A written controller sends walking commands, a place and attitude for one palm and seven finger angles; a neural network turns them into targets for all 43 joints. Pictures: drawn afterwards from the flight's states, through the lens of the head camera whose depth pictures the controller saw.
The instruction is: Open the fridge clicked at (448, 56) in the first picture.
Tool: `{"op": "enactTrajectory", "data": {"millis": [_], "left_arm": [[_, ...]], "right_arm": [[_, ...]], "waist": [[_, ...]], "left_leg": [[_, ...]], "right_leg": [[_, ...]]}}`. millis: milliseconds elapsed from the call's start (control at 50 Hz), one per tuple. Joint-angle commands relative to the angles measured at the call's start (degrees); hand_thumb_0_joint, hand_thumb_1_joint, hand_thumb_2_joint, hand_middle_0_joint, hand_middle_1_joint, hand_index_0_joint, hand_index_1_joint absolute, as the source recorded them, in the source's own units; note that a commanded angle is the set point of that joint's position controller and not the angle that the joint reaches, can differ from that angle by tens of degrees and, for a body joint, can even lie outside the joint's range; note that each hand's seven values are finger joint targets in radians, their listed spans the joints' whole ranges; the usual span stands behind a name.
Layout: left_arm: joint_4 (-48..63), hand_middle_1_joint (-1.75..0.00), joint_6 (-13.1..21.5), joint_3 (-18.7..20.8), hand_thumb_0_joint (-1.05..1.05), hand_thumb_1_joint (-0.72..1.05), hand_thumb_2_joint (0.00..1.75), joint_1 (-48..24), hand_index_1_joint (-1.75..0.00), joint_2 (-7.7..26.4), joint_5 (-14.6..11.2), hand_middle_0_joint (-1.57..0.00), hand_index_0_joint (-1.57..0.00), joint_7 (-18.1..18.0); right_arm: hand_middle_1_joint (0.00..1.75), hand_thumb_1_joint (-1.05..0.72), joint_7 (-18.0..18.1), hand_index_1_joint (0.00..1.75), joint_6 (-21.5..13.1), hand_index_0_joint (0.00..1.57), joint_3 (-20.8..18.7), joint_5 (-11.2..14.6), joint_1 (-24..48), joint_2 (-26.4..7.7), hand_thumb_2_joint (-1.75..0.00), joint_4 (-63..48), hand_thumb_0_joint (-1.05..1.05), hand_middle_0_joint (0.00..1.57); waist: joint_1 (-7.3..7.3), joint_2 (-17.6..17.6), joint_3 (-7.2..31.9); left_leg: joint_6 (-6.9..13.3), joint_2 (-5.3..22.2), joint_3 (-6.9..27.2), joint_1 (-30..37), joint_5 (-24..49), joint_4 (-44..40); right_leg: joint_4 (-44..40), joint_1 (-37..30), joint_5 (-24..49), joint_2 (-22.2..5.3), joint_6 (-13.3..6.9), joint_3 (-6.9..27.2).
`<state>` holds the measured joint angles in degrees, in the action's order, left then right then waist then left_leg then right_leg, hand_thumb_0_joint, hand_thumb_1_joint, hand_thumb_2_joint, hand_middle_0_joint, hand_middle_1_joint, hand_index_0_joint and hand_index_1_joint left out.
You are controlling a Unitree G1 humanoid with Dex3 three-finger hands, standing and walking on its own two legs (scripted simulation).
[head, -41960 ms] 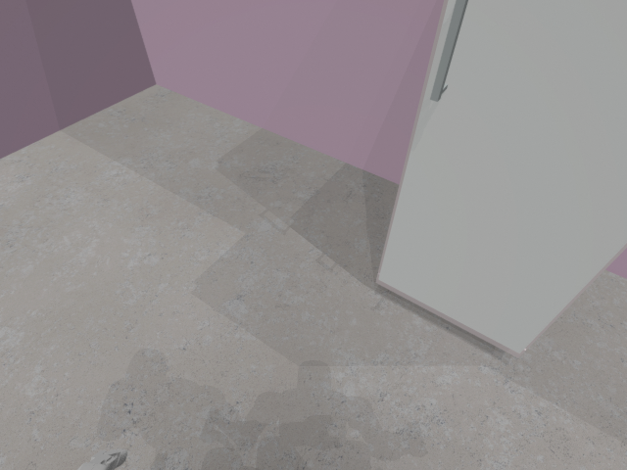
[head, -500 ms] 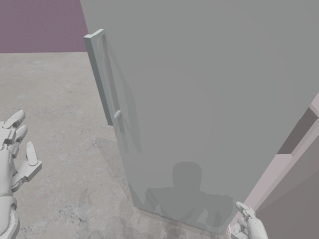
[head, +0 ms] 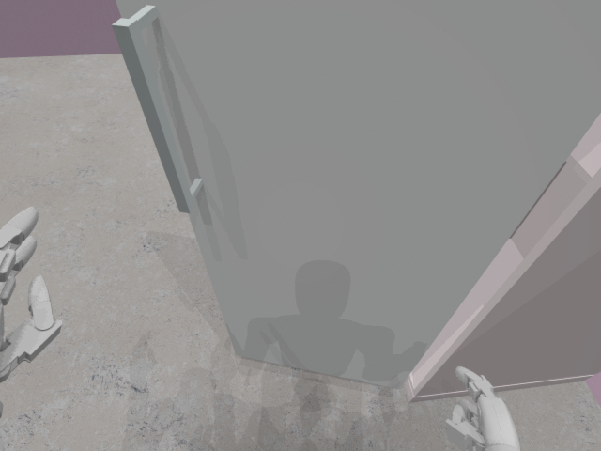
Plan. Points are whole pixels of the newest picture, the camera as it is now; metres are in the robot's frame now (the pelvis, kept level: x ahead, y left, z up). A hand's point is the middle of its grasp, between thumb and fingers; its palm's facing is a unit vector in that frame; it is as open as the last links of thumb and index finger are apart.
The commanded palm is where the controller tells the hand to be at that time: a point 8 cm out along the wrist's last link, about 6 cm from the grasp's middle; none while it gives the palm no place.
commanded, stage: step back with the hand held close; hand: left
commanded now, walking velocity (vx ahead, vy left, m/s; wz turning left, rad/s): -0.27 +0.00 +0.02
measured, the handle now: (170, 126) +0.44 +0.20 +0.20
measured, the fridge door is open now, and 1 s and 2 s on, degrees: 72 72 72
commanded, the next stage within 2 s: stop stepping back and stand still in 0.94 s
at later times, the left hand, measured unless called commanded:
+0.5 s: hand out of the picture +0.09 +0.29 +0.16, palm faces +0.51 -0.72 -0.47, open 7.5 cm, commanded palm +0.03 +0.32 +0.18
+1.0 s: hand out of the picture +0.01 +0.29 +0.18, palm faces +0.52 -0.77 -0.37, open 7.5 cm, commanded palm -0.05 +0.31 +0.18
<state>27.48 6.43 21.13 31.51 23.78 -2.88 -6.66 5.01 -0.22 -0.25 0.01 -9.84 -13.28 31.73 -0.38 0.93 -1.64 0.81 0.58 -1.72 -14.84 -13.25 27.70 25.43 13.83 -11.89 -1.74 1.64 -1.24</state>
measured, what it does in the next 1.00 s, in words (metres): walks backwards: left foot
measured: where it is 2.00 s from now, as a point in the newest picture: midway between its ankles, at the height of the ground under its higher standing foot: outside the picture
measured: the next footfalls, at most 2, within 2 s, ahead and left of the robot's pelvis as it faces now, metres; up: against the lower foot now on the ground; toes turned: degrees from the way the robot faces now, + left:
left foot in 0.74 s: -0.03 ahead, +0.13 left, +0.00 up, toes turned +9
right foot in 1.10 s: -0.26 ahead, -0.12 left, +0.00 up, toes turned -3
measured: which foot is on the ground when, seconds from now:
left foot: down 0.00-0.60, up 0.62-0.72, down 0.74-1.00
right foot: down 0.00-0.74, up 0.76-1.00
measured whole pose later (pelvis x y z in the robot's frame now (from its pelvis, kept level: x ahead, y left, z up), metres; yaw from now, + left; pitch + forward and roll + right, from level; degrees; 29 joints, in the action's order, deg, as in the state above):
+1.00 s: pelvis -0.18 +0.01 +0.00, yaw +3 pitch +3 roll -4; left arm 32.8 12.5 24.7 27.0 23.0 -2.5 -9.2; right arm 2.1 -9.7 0.4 -0.8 -10.0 -7.4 37.0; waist -2.6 -0.4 1.6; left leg 1.1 6.1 -2.9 -26.0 -3.3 25.6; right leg 46.7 14.8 -29.7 3.3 0.8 -0.8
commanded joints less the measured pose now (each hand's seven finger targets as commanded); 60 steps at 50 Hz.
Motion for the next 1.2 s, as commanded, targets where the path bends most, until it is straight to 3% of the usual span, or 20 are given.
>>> {"op": "enactTrajectory", "data": {"millis": [0, 180, 300, 380, 480, 520, 580, 640, 680, 700, 720, 740, 800, 860, 980, 1040, 1080, 1100, 1140, 1180], "left_arm": [[14.4, -0.30, 5.2, 11.4, 0.00, 0.90, 0.90, -0.7, -0.30, 11.9, -0.4, -0.20, -0.20, -2.3], [7.8, -0.30, 7.0, 8.9, 0.00, 0.90, 0.90, -6.0, -0.30, 8.2, 1.7, -0.20, -0.20, -2.3], [12.5, -0.30, 9.6, 8.6, 0.00, 0.90, 0.90, -10.0, -0.30, 9.3, 3.2, -0.20, -0.20, -2.8], [16.3, -0.30, 11.4, 11.4, 0.00, 0.90, 0.90, -7.7, -0.30, 11.5, 2.8, -0.20, -0.20, -3.1], [10.1, -0.30, 12.3, 12.4, 0.00, 0.90, 0.90, -7.5, -0.30, 9.1, 3.9, -0.20, -0.20, -2.3], [9.8, -0.30, 12.4, 12.9, 0.00, 0.90, 0.90, -9.0, -0.30, 10.6, 3.6, -0.20, -0.20, -2.1], [9.6, -0.30, 11.9, 11.0, 0.00, 0.90, 0.90, -6.5, -0.30, 11.8, 1.8, -0.20, -0.20, -2.8], [11.9, -0.30, 10.3, 9.7, 0.00, 0.90, 0.90, -7.4, -0.30, 11.3, 1.3, -0.20, -0.20, -3.3], [13.3, -0.30, 10.1, 9.6, 0.00, 0.90, 0.90, -9.9, -0.30, 11.5, 1.3, -0.20, -0.20, -3.1], [15.1, -0.30, 10.7, 9.6, 0.00, 0.90, 0.90, -11.1, -0.30, 10.8, 1.2, -0.20, -0.20, -3.0], [18.3, -0.30, 11.8, 11.5, 0.00, 0.90, 0.90, -14.7, -0.30, 12.0, 2.8, -0.20, -0.20, -3.6], [16.1, -0.30, 11.8, 12.7, 0.00, 0.90, 0.90, -14.1, -0.30, 12.1, 2.7, -0.20, -0.20, -4.2], [15.8, -0.30, 11.6, 12.9, 0.00, 0.90, 0.90, -8.9, -0.30, 10.4, 1.5, -0.20, -0.20, -3.1], [17.9, -0.30, 11.0, 8.7, 0.00, 0.90, 0.90, -7.4, -0.30, 7.5, 0.7, -0.20, -0.20, -2.7], [14.9, -0.30, 8.8, 7.2, 0.00, 0.90, 0.90, -9.2, -0.30, 8.2, -0.1, -0.20, -0.20, -2.6], [13.5, -0.30, 9.2, 10.0, 0.00, 0.90, 0.90, -4.7, -0.30, 11.6, -0.8, -0.20, -0.20, -1.7], [14.3, -0.30, 9.7, 13.9, 0.00, 0.90, 0.90, -3.2, -0.30, 17.4, -1.0, -0.20, -0.20, -2.2], [13.8, -0.30, 9.8, 15.3, 0.00, 0.90, 0.90, -3.1, -0.30, 18.5, -1.2, -0.20, -0.20, -2.7], [12.2, -0.30, 8.2, 13.4, 0.00, 0.90, 0.90, -1.0, -0.30, 15.4, -0.2, -0.20, -0.20, -2.6], [9.9, -0.30, 6.7, 12.1, 0.00, 0.90, 0.90, -0.2, -0.30, 12.7, 0.2, -0.20, -0.20, -3.2]], "right_arm": [[0.30, -0.90, 1.1, 0.30, -2.5, 0.20, -2.0, -0.1, 4.4, -6.1, -0.90, -10.5, 0.00, 0.20], [0.30, -0.90, 1.3, 0.30, -4.9, 0.20, -2.2, 0.3, 3.6, -7.9, -0.90, -9.5, 0.00, 0.20], [0.30, -0.90, 1.0, 0.30, -7.4, 0.20, -2.2, -0.3, 2.8, -7.7, -0.90, -8.9, 0.00, 0.20], [0.30, -0.90, 1.0, 0.30, -9.2, 0.20, -2.0, -0.6, 2.5, -7.0, -0.90, -8.4, 0.00, 0.20], [0.30, -0.90, 1.0, 0.30, -10.1, 0.20, -3.2, -0.6, 1.9, -8.2, -0.90, -7.9, 0.00, 0.20], [0.30, -0.90, 0.7, 0.30, -10.4, 0.20, -3.5, -0.6, 2.0, -7.5, -0.90, -7.5, 0.00, 0.20], [0.30, -0.90, -0.6, 0.30, -9.5, 0.20, -2.8, -0.7, 0.7, -4.7, -0.90, -3.9, 0.00, 0.20], [0.30, -0.90, -1.6, 0.30, -7.7, 0.20, -2.5, -0.4, 0.5, -4.4, -0.90, -3.1, 0.00, 0.20], [0.30, -0.90, -0.8, 0.30, -7.8, 0.20, -2.1, 0.0, 1.9, -5.4, -0.90, -4.7, 0.00, 0.20], [0.30, -0.90, 0.0, 0.30, -8.5, 0.20, -2.5, 0.2, 2.7, -7.8, -0.90, -5.6, 0.00, 0.20], [0.30, -0.90, 1.0, 0.30, -9.5, 0.20, -3.2, -0.5, 6.1, -9.3, -0.90, -6.8, 0.00, 0.20], [0.30, -0.90, 1.3, 0.30, -10.4, 0.20, -3.1, -1.4, 3.4, -5.3, -0.90, -5.0, 0.00, 0.20], [0.30, -0.90, -0.8, 0.30, -11.4, 0.20, -5.9, -0.8, 2.0, -6.9, -0.90, -4.0, 0.00, 0.20], [0.30, -0.90, -2.0, 0.30, -12.1, 0.20, -4.9, -0.3, 3.2, -5.8, -0.90, -3.5, 0.00, 0.20], [0.30, -0.90, -1.6, 0.30, -11.8, 0.20, -3.1, -1.3, 3.1, -5.4, -0.90, -1.3, 0.00, 0.20], [0.30, -0.90, -2.0, 0.30, -9.0, 0.20, -3.2, -1.0, 2.6, -3.8, -0.90, -2.6, 0.00, 0.20], [0.30, -0.90, -1.4, 0.30, -7.8, 0.20, -2.4, -0.4, 4.6, -3.3, -0.90, -4.2, 0.00, 0.20], [0.30, -0.90, -1.3, 0.30, -7.9, 0.20, -1.8, -0.3, 4.3, -3.4, -0.90, -4.8, 0.00, 0.20], [0.30, -0.90, -0.9, 0.30, -8.4, 0.20, -1.6, 1.0, 1.8, -3.7, -0.90, -5.3, 0.00, 0.20], [0.30, -0.90, 0.0, 0.30, -7.9, 0.20, -0.4, 0.6, 3.1, -3.7, -0.90, -5.5, 0.00, 0.20]], "waist": [[-1.48, 3.3, 13.8], [-0.79, 3.9, 3.5], [-0.49, 3.7, 3.4], [-0.66, 6.8, 8.4], [-0.93, 9.0, 3.2], [-0.81, 3.1, 3.1], [0.39, -10.5, 6.1], [0.73, -14.4, 5.5], [1.09, -8.0, 2.2], [0.98, 6.7, 1.2], [0.17, 23.6, 2.3], [0.18, 18.7, 4.5], [-0.40, 8.8, 11.4], [-0.96, 10.9, 12.0], [-0.37, 15.2, 11.7], [-0.97, 6.4, 14.1], [-2.12, -11.9, 10.5], [-3.00, -11.5, 10.3], [-1.26, -14.4, 12.9], [0.16, -9.8, 9.8]], "left_leg": [[1.1, 3.7, 3.9, 1.6, 22.6, -3.4], [4.5, 5.8, 8.3, -22.7, -20.8, -10.5], [4.4, 4.0, 9.0, -20.6, -24.7, -6.3], [4.1, 4.6, 10.3, -17.2, -16.3, -7.5], [6.2, 8.5, 12.3, -35.6, -36.4, -11.7], [4.6, 5.2, 9.6, -27.9, -28.0, -4.5], [-0.7, -1.4, 1.6, -2.8, -10.4, 21.3], [-0.5, -0.2, 2.2, 2.5, -12.5, 24.3], [0.7, 0.8, 3.1, 1.0, -11.1, 3.5], [3.7, 7.2, 12.3, -5.9, -13.8, -8.6], [8.4, 19.9, 25.4, -20.4, -16.2, -17.8], [10.3, 21.9, 23.4, -17.9, -4.8, -16.9], [10.8, 20.0, 15.7, -10.9, -3.2, -11.3], [8.1, 16.9, 11.7, -1.5, 4.4, -10.7], [2.1, 14.8, 9.1, 3.2, -6.3, -18.5], [-2.6, 7.8, -0.2, 8.0, 3.4, -4.9], [-3.2, 1.0, -3.9, 0.1, -6.3, 17.3], [-2.5, 1.1, -1.6, -8.8, -11.2, 26.0], [-1.4, 0.4, 1.3, -17.4, -10.0, 25.1], [-0.5, 0.3, -2.2, -12.3, -1.9, 12.2]], "right_leg": [[2.3, -7.1, 20.8, -1.1, -0.8, 0.8], [4.1, -10.8, -1.2, 0.5, -0.6, 3.4], [0.0, -3.4, -13.1, -0.5, -2.0, 6.0], [5.4, -6.4, 1.1, 1.3, -1.6, 4.7], [12.5, -14.6, -9.3, 4.0, -1.3, 5.0], [6.1, -6.2, -8.2, 1.5, -3.1, 10.0], [-9.7, 18.9, -8.2, -12.9, -9.4, 24.4], [-11.8, 24.5, -13.7, -14.4, -9.4, 20.5], [-2.8, 22.1, -11.1, -6.6, -4.3, 12.6], [11.2, 18.5, -10.3, 0.4, -1.8, 8.5], [31.7, 6.0, -9.6, 6.9, 0.8, 2.6], [44.1, 8.5, -13.3, 6.6, 0.0, 6.2], [47.5, 7.9, -13.8, 6.1, 0.2, 6.0], [33.8, 9.7, -16.5, 5.0, 0.2, 1.8], [4.2, 1.3, -17.8, 5.9, -2.2, -3.0], [-14.0, -0.2, -5.2, -0.9, -5.4, 1.8], [-16.2, 7.3, 7.2, -16.1, -9.0, 15.5], [-12.9, 2.9, 18.0, -19.9, -11.3, 15.4], [-2.3, -10.7, 37.2, -14.8, -11.0, 9.1], [0.8, -10.0, 38.2, -11.5, -8.6, 4.7]]}}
